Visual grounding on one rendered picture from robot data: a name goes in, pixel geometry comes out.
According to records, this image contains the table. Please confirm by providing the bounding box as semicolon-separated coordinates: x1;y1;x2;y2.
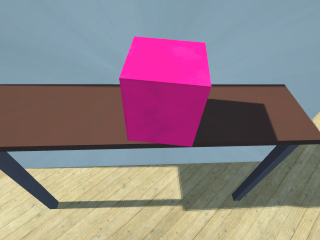
0;84;320;209

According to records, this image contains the carton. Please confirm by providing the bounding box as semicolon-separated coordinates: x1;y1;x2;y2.
119;36;212;147

